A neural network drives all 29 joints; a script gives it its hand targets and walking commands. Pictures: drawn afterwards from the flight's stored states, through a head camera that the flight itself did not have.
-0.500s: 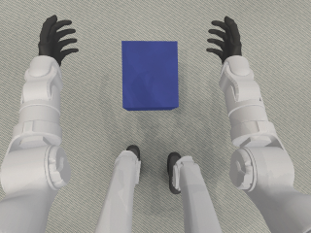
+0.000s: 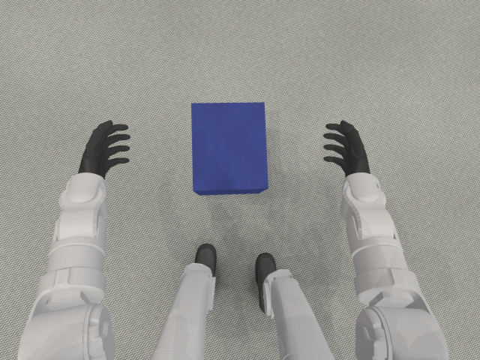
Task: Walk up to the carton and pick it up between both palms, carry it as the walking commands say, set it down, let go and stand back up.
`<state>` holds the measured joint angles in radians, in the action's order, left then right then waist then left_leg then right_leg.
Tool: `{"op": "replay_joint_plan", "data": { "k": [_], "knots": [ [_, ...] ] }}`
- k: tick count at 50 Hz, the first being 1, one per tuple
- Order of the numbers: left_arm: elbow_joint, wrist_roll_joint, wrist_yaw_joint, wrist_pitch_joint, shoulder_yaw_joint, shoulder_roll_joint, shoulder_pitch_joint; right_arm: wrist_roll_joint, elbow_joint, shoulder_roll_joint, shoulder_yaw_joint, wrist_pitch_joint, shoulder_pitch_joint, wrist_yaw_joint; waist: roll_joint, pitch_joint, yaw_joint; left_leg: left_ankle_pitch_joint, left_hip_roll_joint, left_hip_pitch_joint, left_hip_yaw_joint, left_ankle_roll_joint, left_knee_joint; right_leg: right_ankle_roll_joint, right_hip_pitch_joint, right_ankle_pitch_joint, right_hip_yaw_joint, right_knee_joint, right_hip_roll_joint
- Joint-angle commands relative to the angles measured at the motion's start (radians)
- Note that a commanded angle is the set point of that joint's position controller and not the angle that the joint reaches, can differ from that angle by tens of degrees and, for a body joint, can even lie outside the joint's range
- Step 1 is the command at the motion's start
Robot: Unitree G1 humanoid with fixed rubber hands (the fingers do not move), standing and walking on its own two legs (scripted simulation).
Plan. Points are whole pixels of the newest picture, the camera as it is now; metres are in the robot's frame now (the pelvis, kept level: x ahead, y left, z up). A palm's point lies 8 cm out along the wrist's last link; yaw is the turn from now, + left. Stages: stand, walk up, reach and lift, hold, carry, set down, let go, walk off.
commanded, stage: let go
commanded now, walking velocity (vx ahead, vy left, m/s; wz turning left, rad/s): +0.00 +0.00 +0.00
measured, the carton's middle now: (228, 153) +0.51 +0.03 -0.59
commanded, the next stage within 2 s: stand in 1.00 s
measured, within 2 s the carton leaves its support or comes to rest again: neither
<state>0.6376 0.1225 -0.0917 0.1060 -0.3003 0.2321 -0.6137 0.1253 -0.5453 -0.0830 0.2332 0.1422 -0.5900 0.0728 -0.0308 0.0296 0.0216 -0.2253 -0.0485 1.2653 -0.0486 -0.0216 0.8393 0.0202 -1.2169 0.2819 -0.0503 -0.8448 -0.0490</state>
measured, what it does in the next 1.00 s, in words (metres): rises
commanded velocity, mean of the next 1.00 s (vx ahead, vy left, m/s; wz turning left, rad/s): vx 0.00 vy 0.00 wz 0.00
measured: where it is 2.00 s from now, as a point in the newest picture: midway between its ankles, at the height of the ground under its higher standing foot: (235, 288)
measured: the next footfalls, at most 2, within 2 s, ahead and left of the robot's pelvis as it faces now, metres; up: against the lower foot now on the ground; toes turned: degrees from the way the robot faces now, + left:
none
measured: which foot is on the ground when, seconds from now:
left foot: down 0.00-1.00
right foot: down 0.00-1.00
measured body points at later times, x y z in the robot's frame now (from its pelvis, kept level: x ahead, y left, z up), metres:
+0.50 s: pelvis +0.07 -0.02 +0.07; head +0.14 -0.01 +0.51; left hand +0.26 +0.22 -0.02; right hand +0.28 -0.24 -0.02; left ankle +0.06 +0.10 -0.67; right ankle +0.04 -0.13 -0.67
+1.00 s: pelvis +0.06 -0.02 +0.07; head +0.06 -0.01 +0.52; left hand +0.23 +0.22 +0.00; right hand +0.23 -0.25 +0.00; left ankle +0.06 +0.10 -0.67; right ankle +0.04 -0.13 -0.67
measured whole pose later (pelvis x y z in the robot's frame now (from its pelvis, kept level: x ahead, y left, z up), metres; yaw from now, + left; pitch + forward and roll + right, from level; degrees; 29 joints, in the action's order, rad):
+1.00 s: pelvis +0.06 -0.02 +0.07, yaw +1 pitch -5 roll +0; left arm 0.42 0.01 -0.06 0.17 -0.04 0.22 0.21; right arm 0.00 -0.42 -0.21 0.03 0.14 0.22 -0.06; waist -0.02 -0.10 -0.01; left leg -0.24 -0.04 0.12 -0.05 -0.01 0.44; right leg -0.02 -0.08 0.29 -0.05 -0.45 -0.03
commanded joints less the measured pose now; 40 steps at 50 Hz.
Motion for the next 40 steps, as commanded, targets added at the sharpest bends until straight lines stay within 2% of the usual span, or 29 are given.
{"op": "replay_joint_plan", "data": {
  "k": [1, 2, 3, 4, 5, 7, 8, 9, 13, 15, 17, 18, 20, 21, 22, 24, 27, 30, 32, 33, 35, 37, 38, 40],
  "knots": [
    [-0.186, -0.042, -0.01, -0.021, 0.058, 0.113, 0.021, -0.052, 0.189, -0.12, -0.054, -0.032, 0.003, -0.03, 0.085, 0.875, 0.021, 0.405, 0.011, -0.894, 0.002, 0.03, -0.064, 0.019, 0.358, -0.184, 0.057, 0.085, -0.018],
    [-0.181, -0.054, -0.01, -0.026, 0.07, 0.107, 0.043, -0.052, 0.182, -0.123, -0.054, -0.038, 0.032, -0.037, 0.075, 0.816, 0.011, 0.369, 0.014, -0.891, -0.003, 0.031, -0.079, 0.019, 0.344, -0.155, 0.065, 0.096, -0.017],
    [-0.153, -0.052, -0.011, -0.032, 0.072, 0.103, 0.105, -0.057, 0.157, -0.119, -0.064, -0.047, 0.081, -0.046, 0.08, 0.738, 0.022, 0.333, 0.014, -0.88, 0.0, 0.032, -0.104, 0.016, 0.354, -0.129, 0.065, 0.116, -0.012],
    [-0.133, -0.065, -0.012, -0.038, 0.09, 0.087, 0.139, -0.053, 0.107, -0.121, -0.065, -0.052, 0.133, -0.053, 0.07, 0.68, 0.012, 0.303, 0.018, -0.858, -0.004, 0.034, -0.126, 0.013, 0.371, -0.113, 0.064, 0.133, -0.008],
    [-0.141, -0.08, -0.013, -0.048, 0.115, 0.064, 0.168, -0.073, 0.104, -0.107, -0.088, -0.063, 0.159, -0.062, 0.086, 0.63, 0.017, 0.268, 0.02, -0.867, -0.007, 0.034, -0.145, 0.01, 0.372, -0.079, 0.065, 0.144, -0.006],
    [-0.106, -0.077, -0.004, -0.064, 0.115, 0.067, 0.246, -0.062, 0.054, -0.123, -0.092, -0.08, 0.251, -0.07, 0.075, 0.544, 0.017, 0.212, 0.022, -0.846, -0.001, 0.038, -0.181, 0.004, 0.431, -0.077, 0.059, 0.179, 0.003],
    [-0.099, -0.079, 0.001, -0.073, 0.116, 0.071, 0.265, -0.051, 0.075, -0.147, -0.078, -0.092, 0.254, -0.072, 0.061, 0.522, 0.014, 0.201, 0.026, -0.848, 0.0, 0.037, -0.189, 0.005, 0.463, -0.077, 0.059, 0.188, 0.003],
    [-0.109, -0.085, 0.002, -0.082, 0.123, 0.07, 0.292, -0.047, 0.058, -0.144, -0.08, -0.096, 0.315, -0.071, 0.048, 0.498, -0.003, 0.179, 0.028, -0.849, 0.001, 0.035, -0.206, 0.005, 0.512, -0.079, 0.055, 0.208, 0.006],
    [-0.135, -0.094, 0.018, -0.103, 0.157, 0.065, 0.444, -0.066, 0.085, -0.156, -0.102, -0.123, 0.44, -0.08, 0.075, 0.409, -0.001, 0.238, 0.032, -0.944, 0.0, 0.032, -0.254, 0.001, 0.65, -0.145, 0.05, 0.276, 0.007],
    [-0.151, -0.108, 0.02, -0.109, 0.173, 0.062, 0.506, -0.071, 0.101, -0.158, -0.104, -0.131, 0.482, -0.083, 0.036, 0.373, -0.01, 0.256, 0.032, -0.974, 0.002, 0.027, -0.277, 0.008, 0.729, -0.175, 0.049, 0.308, 0.007],
    [-0.189, -0.118, 0.025, -0.115, 0.192, 0.056, 0.594, -0.083, 0.115, -0.157, -0.12, -0.138, 0.567, -0.085, 0.028, 0.326, -0.011, 0.273, 0.03, -1.005, 0.011, 0.028, -0.303, 0.009, 0.82, -0.223, 0.039, 0.343, 0.008],
    [-0.177, -0.12, 0.028, -0.114, 0.19, 0.069, 0.601, -0.09, 0.115, -0.169, -0.124, -0.137, 0.556, -0.085, 0.028, 0.265, -0.009, 0.255, 0.025, -0.997, 0.017, 0.027, -0.322, 0.011, 0.83, -0.226, 0.034, 0.362, 0.013],
    [-0.221, -0.124, 0.032, -0.116, 0.203, 0.073, 0.654, -0.104, 0.129, -0.178, -0.128, -0.142, 0.61, -0.091, 0.039, 0.258, -0.009, 0.314, 0.025, -1.053, 0.012, 0.029, -0.348, 0.011, 0.887, -0.29, 0.032, 0.38, 0.009],
    [-0.233, -0.126, 0.033, -0.116, 0.207, 0.071, 0.689, -0.108, 0.159, -0.185, -0.136, -0.144, 0.633, -0.092, 0.011, 0.234, -0.008, 0.326, 0.024, -1.074, 0.012, 0.024, -0.355, 0.016, 0.909, -0.312, 0.032, 0.385, 0.009],
    [-0.247, -0.138, 0.034, -0.115, 0.223, 0.066, 0.728, -0.117, 0.158, -0.19, -0.147, -0.146, 0.683, -0.095, 0.015, 0.22, -0.018, 0.351, 0.022, -1.114, 0.011, 0.025, -0.374, 0.012, 0.936, -0.349, 0.024, 0.402, 0.01],
    [-0.264, -0.125, 0.033, -0.105, 0.208, 0.073, 0.805, -0.127, 0.166, -0.203, -0.157, -0.14, 0.758, -0.102, 0.038, 0.226, -0.007, 0.383, 0.011, -1.158, 0.022, 0.034, -0.397, 0.014, 1.018, -0.413, 0.021, 0.425, 0.013],
    [-0.289, -0.137, 0.028, -0.1, 0.231, 0.082, 0.819, -0.133, 0.209, -0.21, -0.176, -0.137, 0.785, -0.107, -0.013, 0.156, -0.017, 0.369, 0.0, -1.172, 0.028, 0.026, -0.431, 0.017, 1.059, -0.462, 0.007, 0.455, 0.019],
    [-0.31, -0.135, 0.022, -0.073, 0.236, 0.085, 0.803, -0.137, 0.214, -0.21, -0.185, -0.107, 0.777, -0.121, 0.001, 0.069, -0.012, 0.252, -0.003, -1.178, 0.042, 0.03, -0.456, 0.018, 1.071, -0.347, 0.005, 0.479, 0.03],
    [-0.303, -0.139, 0.016, -0.051, 0.24, 0.08, 0.799, -0.127, 0.213, -0.214, -0.182, -0.083, 0.769, -0.126, -0.023, -0.002, -0.02, 0.193, 0.003, -1.187, 0.046, 0.029, -0.467, 0.018, 1.044, -0.265, 0.006, 0.498, 0.035],
    [-0.319, -0.137, 0.015, -0.043, 0.24, 0.085, 0.801, -0.133, 0.218, -0.216, -0.18, -0.076, 0.777, -0.131, 0.001, -0.004, -0.021, 0.193, 0.002, -1.218, 0.048, 0.028, -0.466, 0.014, 1.039, -0.251, 0.004, 0.501, 0.034],
    [-0.315, -0.125, 0.014, -0.025, 0.233, 0.09, 0.795, -0.13, 0.221, -0.218, -0.183, -0.059, 0.762, -0.132, 0.005, -0.053, -0.016, 0.16, 0.004, -1.221, 0.051, 0.025, -0.467, 0.013, 1.021, -0.202, 0.011, 0.506, 0.037],
    [-0.31, -0.122, 0.014, -0.006, 0.232, 0.091, 0.805, -0.131, 0.202, -0.22, -0.175, -0.04, 0.78, -0.136, 0.032, -0.056, -0.022, 0.163, 0.002, -1.233, 0.055, 0.027, -0.463, 0.008, 1.045, -0.213, 0.012, 0.503, 0.036],
    [-0.304, -0.117, 0.013, -0.001, 0.226, 0.094, 0.809, -0.128, 0.222, -0.224, -0.172, -0.038, 0.773, -0.136, 0.005, -0.05, -0.02, 0.169, 0.001, -1.24, 0.052, 0.023, -0.461, 0.012, 1.047, -0.226, 0.014, 0.501, 0.035],
    [-0.308, -0.116, 0.011, 0.007, 0.228, 0.093, 0.802, -0.119, 0.22, -0.222, -0.165, -0.029, 0.774, -0.135, -0.004, -0.062, -0.029, 0.165, 0.0, -1.236, 0.048, 0.019, -0.458, 0.012, 1.055, -0.229, 0.018, 0.494, 0.033]
  ]
}}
